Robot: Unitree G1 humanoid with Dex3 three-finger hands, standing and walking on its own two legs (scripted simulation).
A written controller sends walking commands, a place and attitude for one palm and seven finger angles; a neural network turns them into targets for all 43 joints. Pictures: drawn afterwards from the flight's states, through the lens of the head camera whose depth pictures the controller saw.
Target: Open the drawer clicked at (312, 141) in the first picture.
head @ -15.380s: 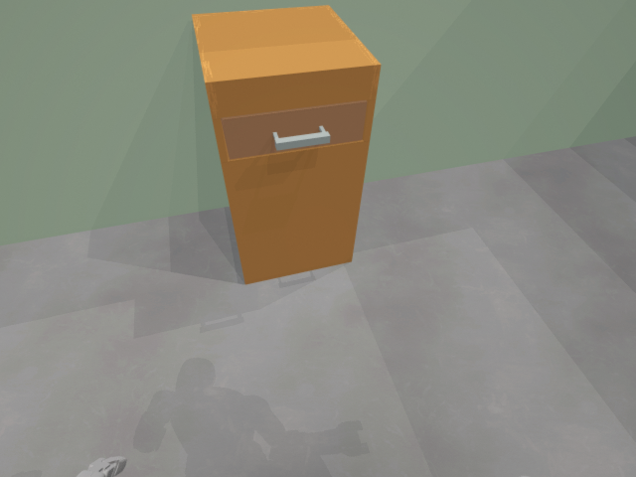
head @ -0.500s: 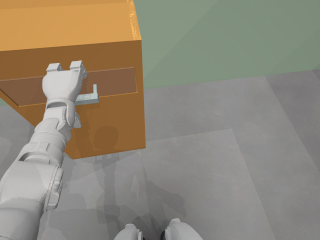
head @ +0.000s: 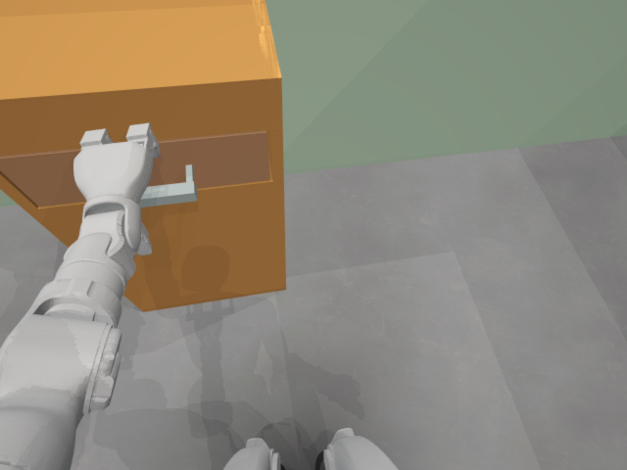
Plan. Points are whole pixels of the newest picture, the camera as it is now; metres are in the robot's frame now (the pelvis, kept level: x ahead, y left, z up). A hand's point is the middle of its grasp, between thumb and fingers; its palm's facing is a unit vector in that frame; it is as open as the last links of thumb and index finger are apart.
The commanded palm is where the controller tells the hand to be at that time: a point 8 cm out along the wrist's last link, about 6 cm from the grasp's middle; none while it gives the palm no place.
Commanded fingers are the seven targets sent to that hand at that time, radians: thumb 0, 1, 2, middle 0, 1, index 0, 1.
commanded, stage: move the hooked fingers above the handle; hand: left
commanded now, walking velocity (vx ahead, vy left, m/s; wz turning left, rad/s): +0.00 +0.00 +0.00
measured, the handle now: (147, 186) +0.54 +0.22 -0.06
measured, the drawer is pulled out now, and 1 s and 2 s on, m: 0.00 0.00 0.00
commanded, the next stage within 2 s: lower the fingers behind the handle in 0.96 s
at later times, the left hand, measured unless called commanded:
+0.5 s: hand (129, 199) +0.49 +0.22 -0.01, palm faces -0.07 -0.02 -1.00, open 13.8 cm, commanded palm +0.48 +0.20 +0.06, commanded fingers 0.00 -0.50 0.30 -0.30 -1.20 -0.30 -1.20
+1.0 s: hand (136, 200) +0.48 +0.21 +0.00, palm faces -0.10 -0.07 -0.99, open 13.8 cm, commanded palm +0.47 +0.20 +0.06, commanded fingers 0.00 -0.50 0.30 -0.30 -1.20 -0.30 -1.20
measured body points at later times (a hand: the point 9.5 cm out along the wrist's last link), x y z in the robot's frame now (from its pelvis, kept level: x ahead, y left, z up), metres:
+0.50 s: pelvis +0.00 +0.01 +0.00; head +0.12 +0.01 +0.44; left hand +0.49 +0.22 +0.05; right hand +0.01 -0.26 -0.12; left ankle -0.02 +0.07 -0.68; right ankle +0.00 -0.09 -0.68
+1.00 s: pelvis +0.00 +0.00 +0.01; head +0.12 +0.01 +0.45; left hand +0.48 +0.21 +0.05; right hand +0.00 -0.26 -0.12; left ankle -0.02 +0.07 -0.68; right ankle +0.00 -0.09 -0.68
